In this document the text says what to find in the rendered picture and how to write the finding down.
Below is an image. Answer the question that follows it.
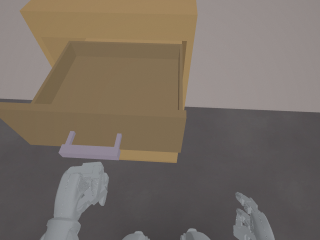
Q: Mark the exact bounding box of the left robot hand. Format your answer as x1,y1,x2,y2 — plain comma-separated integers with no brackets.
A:
53,161,109,221

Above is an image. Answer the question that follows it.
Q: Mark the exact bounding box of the left robot forearm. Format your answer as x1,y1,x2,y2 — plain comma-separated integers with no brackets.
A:
40,217,81,240

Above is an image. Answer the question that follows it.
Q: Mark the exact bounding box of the robot right shin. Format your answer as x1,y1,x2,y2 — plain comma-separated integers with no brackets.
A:
187,228,197,232

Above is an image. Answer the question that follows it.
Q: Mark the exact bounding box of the handle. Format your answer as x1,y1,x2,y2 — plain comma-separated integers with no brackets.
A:
58,131,122,161

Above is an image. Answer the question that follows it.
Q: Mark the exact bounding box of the drawer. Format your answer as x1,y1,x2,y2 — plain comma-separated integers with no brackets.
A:
0,41,187,153

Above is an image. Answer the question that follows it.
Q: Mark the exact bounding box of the cabinet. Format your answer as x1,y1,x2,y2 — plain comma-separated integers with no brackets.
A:
20,0,198,163

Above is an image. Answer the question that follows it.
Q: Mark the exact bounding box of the right robot hand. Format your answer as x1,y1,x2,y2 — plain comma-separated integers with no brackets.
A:
233,192,275,240

